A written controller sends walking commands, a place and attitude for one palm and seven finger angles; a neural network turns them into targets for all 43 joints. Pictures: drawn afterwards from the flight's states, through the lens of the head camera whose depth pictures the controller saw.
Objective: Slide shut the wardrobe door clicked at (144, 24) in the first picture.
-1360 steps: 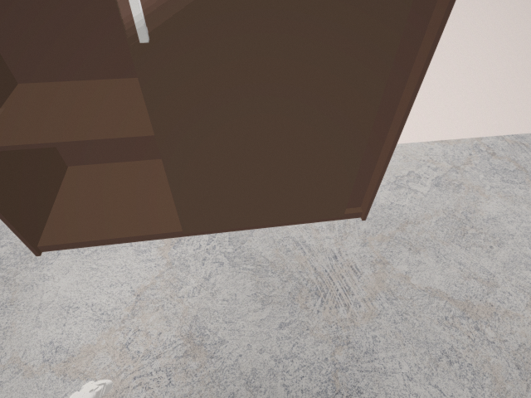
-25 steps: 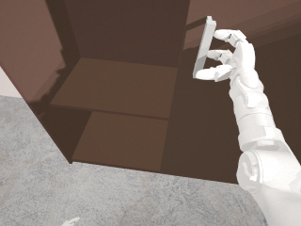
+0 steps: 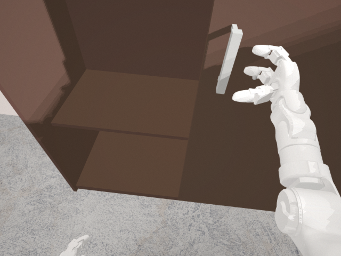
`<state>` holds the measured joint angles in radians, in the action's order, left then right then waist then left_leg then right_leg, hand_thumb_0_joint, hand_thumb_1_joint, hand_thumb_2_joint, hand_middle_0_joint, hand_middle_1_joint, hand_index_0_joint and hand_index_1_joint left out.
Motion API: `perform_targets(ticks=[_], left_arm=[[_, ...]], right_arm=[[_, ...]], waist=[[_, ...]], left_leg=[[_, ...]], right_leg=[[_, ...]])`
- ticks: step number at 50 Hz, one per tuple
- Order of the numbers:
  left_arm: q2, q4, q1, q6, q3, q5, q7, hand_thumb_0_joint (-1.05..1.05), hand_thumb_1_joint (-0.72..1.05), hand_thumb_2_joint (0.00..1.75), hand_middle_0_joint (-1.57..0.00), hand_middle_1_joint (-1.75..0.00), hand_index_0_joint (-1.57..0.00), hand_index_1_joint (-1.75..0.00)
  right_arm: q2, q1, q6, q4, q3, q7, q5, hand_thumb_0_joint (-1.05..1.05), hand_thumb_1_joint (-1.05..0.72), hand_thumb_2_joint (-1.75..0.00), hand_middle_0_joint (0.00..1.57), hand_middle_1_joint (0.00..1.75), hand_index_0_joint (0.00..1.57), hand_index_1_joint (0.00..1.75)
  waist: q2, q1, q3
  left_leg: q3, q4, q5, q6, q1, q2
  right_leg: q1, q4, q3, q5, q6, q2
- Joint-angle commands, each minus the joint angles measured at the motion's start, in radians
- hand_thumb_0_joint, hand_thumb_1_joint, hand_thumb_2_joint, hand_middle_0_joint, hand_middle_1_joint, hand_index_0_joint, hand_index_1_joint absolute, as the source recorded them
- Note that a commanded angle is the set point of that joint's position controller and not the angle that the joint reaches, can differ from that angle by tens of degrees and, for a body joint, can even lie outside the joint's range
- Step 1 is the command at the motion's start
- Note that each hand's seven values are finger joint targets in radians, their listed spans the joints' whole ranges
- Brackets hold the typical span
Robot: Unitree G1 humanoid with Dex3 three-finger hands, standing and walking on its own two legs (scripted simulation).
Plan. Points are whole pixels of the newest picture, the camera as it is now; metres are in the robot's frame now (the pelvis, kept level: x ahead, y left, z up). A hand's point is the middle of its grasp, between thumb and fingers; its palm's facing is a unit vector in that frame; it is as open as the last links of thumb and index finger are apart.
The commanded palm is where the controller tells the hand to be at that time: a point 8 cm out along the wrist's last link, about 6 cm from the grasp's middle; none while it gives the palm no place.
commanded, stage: move the hooked fingers beside the handle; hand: right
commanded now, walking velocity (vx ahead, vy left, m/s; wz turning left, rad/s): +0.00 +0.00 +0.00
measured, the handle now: (227, 60) +0.52 -0.07 +0.22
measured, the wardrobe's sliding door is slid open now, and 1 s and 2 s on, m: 0.62 0.62 0.62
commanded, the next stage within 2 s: feel for the door with the fingertips in 1.26 s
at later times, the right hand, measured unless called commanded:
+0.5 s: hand (260, 77) +0.46 -0.14 +0.21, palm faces +0.03 +1.00 +0.01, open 14.0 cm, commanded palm +0.43 -0.18 +0.21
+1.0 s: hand (263, 78) +0.45 -0.14 +0.22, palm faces +0.03 +1.00 +0.02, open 14.0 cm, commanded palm +0.42 -0.19 +0.21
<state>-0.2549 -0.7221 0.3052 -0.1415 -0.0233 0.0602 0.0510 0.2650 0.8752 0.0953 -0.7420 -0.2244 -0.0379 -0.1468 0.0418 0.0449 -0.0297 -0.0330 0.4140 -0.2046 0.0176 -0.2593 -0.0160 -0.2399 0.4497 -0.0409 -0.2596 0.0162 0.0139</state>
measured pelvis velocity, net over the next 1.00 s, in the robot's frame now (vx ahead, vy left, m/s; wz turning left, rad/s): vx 0.01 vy -0.01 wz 0.00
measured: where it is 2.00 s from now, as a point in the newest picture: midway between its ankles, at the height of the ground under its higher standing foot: outside the picture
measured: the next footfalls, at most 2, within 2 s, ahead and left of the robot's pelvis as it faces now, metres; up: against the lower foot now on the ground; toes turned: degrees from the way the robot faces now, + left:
none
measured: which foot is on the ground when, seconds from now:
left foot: down 0.00-1.00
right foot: down 0.00-1.00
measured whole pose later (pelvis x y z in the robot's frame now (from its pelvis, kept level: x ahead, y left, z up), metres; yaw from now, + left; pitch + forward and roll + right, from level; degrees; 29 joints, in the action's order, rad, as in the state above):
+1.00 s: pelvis +0.01 -0.01 +0.00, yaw +0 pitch +1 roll +1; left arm -0.24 -0.71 0.26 -0.10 -0.04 0.06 0.05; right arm 0.25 0.81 0.16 -0.63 -0.21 -0.04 -0.16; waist 0.04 0.03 -0.04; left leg -0.03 0.41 -0.21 0.00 -0.22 0.00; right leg -0.19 0.43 -0.04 -0.26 0.03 0.00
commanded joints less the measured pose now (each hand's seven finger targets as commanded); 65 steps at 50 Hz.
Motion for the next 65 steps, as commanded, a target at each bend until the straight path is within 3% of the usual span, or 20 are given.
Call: perform_targets(ticks=[1,5,8,15,17,24,25,27,32,36,39,41,44,48,50,53,54,56,61,65], left_arm=[[-0.114,0.121,-0.033,-0.048,0.041,-0.001,0.002,0.0,0.9,0.9,-0.2,-0.3,-0.2,-0.3],[-0.121,0.12,-0.041,-0.034,0.042,-0.007,0.002,0.0,0.9,0.9,-0.2,-0.3,-0.2,-0.3],[-0.114,0.13,-0.052,-0.022,0.037,-0.004,0.001,0.0,0.9,0.9,-0.2,-0.3,-0.2,-0.3],[-0.114,0.141,-0.061,-0.004,0.036,-0.006,0.005,0.0,0.9,0.9,-0.2,-0.3,-0.2,-0.3],[-0.112,0.157,-0.067,-0.002,0.038,-0.008,0.004,0.0,0.9,0.9,-0.2,-0.3,-0.2,-0.3],[-0.104,0.165,-0.09,-0.002,0.038,0.002,0.003,0.0,0.9,0.9,-0.2,-0.3,-0.2,-0.3],[-0.109,0.159,-0.086,-0.002,0.039,-0.001,0.005,0.0,0.9,0.9,-0.2,-0.3,-0.2,-0.3],[-0.107,0.16,-0.095,-0.006,0.04,-0.001,0.005,0.0,0.9,0.9,-0.2,-0.3,-0.2,-0.3],[-0.108,0.145,-0.1,0.0,0.031,-0.003,0.008,0.0,0.9,0.9,-0.2,-0.3,-0.2,-0.3],[-0.109,0.145,-0.098,-0.001,0.031,-0.005,0.012,0.0,0.9,0.9,-0.2,-0.3,-0.2,-0.3],[-0.104,0.147,-0.102,-0.01,0.029,-0.006,0.01,0.0,0.9,0.9,-0.2,-0.3,-0.2,-0.3],[-0.112,0.137,-0.092,-0.007,0.03,-0.006,0.011,0.0,0.9,0.9,-0.2,-0.3,-0.2,-0.3],[-0.107,0.149,-0.101,-0.008,0.029,-0.004,0.008,0.0,0.9,0.9,-0.2,-0.3,-0.2,-0.3],[-0.111,0.151,-0.099,-0.006,0.031,-0.004,0.007,0.0,0.9,0.9,-0.2,-0.3,-0.2,-0.3],[-0.106,0.155,-0.106,-0.007,0.031,-0.003,0.006,0.0,0.9,0.9,-0.2,-0.3,-0.2,-0.3],[-0.106,0.149,-0.111,-0.014,0.032,-0.001,0.007,0.0,0.9,0.9,-0.2,-0.3,-0.2,-0.3],[-0.11,0.144,-0.106,-0.014,0.031,-0.001,0.01,0.0,0.9,0.9,-0.2,-0.3,-0.2,-0.3],[-0.111,0.132,-0.104,-0.013,0.028,-0.002,0.013,0.0,0.9,0.9,-0.2,-0.3,-0.2,-0.3],[-0.111,0.128,-0.094,-0.02,0.029,-0.006,0.013,0.0,0.9,0.9,-0.2,-0.3,-0.2,-0.3],[-0.113,0.121,-0.079,-0.024,0.03,-0.007,0.012,0.0,0.9,0.9,-0.2,-0.3,-0.2,-0.3]], right_arm=[[0.137,0.552,-0.072,0.268,0.019,0.001,-0.009,0.0,0.5,-0.3,0.3,1.2,0.3,1.2],[0.203,0.493,-0.057,0.237,-0.05,0.01,-0.008,0.0,0.5,-0.3,0.3,1.2,0.3,1.2],[0.182,0.479,-0.048,0.239,-0.032,0.009,-0.001,0.0,0.5,-0.3,0.3,1.2,0.3,1.2],[0.209,0.482,-0.034,0.25,-0.046,0.005,0.004,0.0,0.5,-0.3,0.3,1.2,0.3,1.2],[0.237,0.437,-0.036,0.293,-0.084,0.002,-0.001,0.0,0.5,-0.3,0.3,1.2,0.3,1.2],[0.13,0.447,-0.013,0.389,0.015,-0.023,-0.021,0.0,0.5,-0.3,0.3,1.2,0.3,1.2],[0.148,0.451,-0.009,0.387,0.005,-0.018,-0.021,0.0,0.5,-0.3,0.3,1.2,0.3,1.2],[0.151,0.44,-0.001,0.416,-0.009,-0.013,-0.027,0.0,0.5,-0.3,0.3,1.2,0.3,1.2],[0.163,0.427,0.021,0.357,-0.013,0.004,-0.018,0.0,0.5,-0.3,0.3,1.2,0.3,1.2],[0.182,0.49,0.001,0.364,-0.015,0.01,-0.011,0.0,0.5,-0.3,0.3,1.2,0.3,1.2],[0.143,0.49,-0.011,0.365,0.008,0.006,-0.017,0.0,0.5,-0.3,0.3,1.2,0.3,1.2],[0.172,0.462,-0.01,0.31,-0.019,0.005,-0.02,0.0,0.5,-0.3,0.3,1.2,0.3,1.2],[0.17,0.435,-0.009,0.333,-0.017,0.002,-0.012,0.0,0.5,-0.3,0.3,1.2,0.3,1.2],[0.178,0.435,-0.011,0.347,-0.023,0.001,-0.014,0.0,0.5,-0.3,0.3,1.2,0.3,1.2],[0.139,0.451,-0.015,0.383,0.016,-0.001,-0.015,0.0,0.5,-0.3,0.3,1.2,0.3,1.2],[0.128,0.451,-0.01,0.383,0.018,0.001,-0.025,0.0,0.5,-0.3,0.3,1.2,0.3,1.2],[0.16,0.459,-0.006,0.369,-0.007,0.006,-0.023,0.0,0.5,-0.3,0.3,1.2,0.3,1.2],[0.153,0.482,0.001,0.326,0.006,0.013,-0.018,0.0,0.5,-0.3,0.3,1.2,0.3,1.2],[0.188,0.509,-0.025,0.307,-0.019,0.023,-0.006,0.0,0.5,-0.3,0.3,1.2,0.3,1.2],[0.16,0.515,-0.04,0.241,0.003,0.014,-0.006,0.0,0.5,-0.3,0.3,1.2,0.3,1.2]], waist=[[-0.017,0.018,-0.343],[-0.078,-0.008,-0.35],[-0.095,-0.002,-0.324],[-0.059,-0.007,-0.321],[-0.072,-0.023,-0.374],[-0.015,-0.001,-0.351],[-0.05,0.0,-0.344],[-0.038,-0.008,-0.36],[-0.046,-0.008,-0.294],[-0.035,-0.003,-0.322],[-0.026,-0.001,-0.338],[-0.08,-0.003,-0.307],[-0.036,-0.014,-0.323],[-0.064,-0.012,-0.321],[-0.02,-0.009,-0.323],[-0.047,-0.006,-0.318],[-0.054,-0.007,-0.311],[-0.047,0.002,-0.263],[-0.039,-0.002,-0.309],[-0.062,0.003,-0.294]], left_leg=[[0.01,-0.027,0.28,0.005,0.104,0.0],[0.008,-0.016,0.328,0.007,0.148,0.005],[0.007,-0.014,0.351,0.002,0.145,0.005],[0.008,-0.015,0.345,0.007,0.147,0.01],[0.012,-0.004,0.399,0.006,0.189,0.008],[0.0,-0.01,0.389,0.009,0.141,0.002],[-0.005,-0.012,0.378,0.011,0.145,0.002],[-0.003,-0.013,0.373,0.009,0.143,0.001],[-0.004,-0.024,0.31,0.009,0.122,0.003],[0.0,-0.024,0.293,0.011,0.123,0.005],[0.0,-0.021,0.31,0.011,0.121,0.004],[-0.004,-0.025,0.295,0.01,0.127,0.003],[-0.001,-0.023,0.307,0.012,0.138,0.006],[-0.001,-0.03,0.301,0.011,0.142,0.004],[-0.002,-0.029,0.3,0.014,0.14,0.006],[-0.003,-0.033,0.278,0.011,0.121,0.001],[-0.003,-0.036,0.266,0.011,0.12,0.0],[0.0,-0.05,0.216,0.008,0.095,0.003],[0.005,-0.046,0.219,0.01,0.117,0.005],[0.006,-0.047,0.212,0.009,0.111,0.006]], right_leg=[[0.155,-0.019,0.027,0.285,0.023,-0.007],[0.134,-0.018,0.026,0.325,0.025,-0.009],[0.125,-0.02,0.019,0.33,0.027,-0.008],[0.13,-0.017,0.021,0.339,0.025,-0.008],[0.146,-0.014,0.018,0.381,0.028,-0.008],[0.198,-0.01,0.029,0.411,0.021,-0.003],[0.192,-0.009,0.035,0.409,0.021,-0.002],[0.203,-0.011,0.037,0.405,0.021,-0.002],[0.158,-0.027,0.034,0.338,0.02,-0.004],[0.175,-0.029,0.041,0.337,0.018,-0.003],[0.195,-0.024,0.043,0.357,0.016,-0.003],[0.161,-0.033,0.043,0.332,0.017,0.001],[0.168,-0.036,0.039,0.347,0.014,-0.002],[0.17,-0.04,0.04,0.341,0.016,0.001],[0.181,-0.035,0.038,0.35,0.013,-0.001],[0.188,-0.039,0.045,0.329,0.014,0.001],[0.178,-0.043,0.046,0.315,0.015,0.0],[0.149,-0.052,0.044,0.261,0.016,-0.001],[0.158,-0.052,0.043,0.266,0.016,-0.002],[0.143,-0.05,0.04,0.255,0.018,-0.003]])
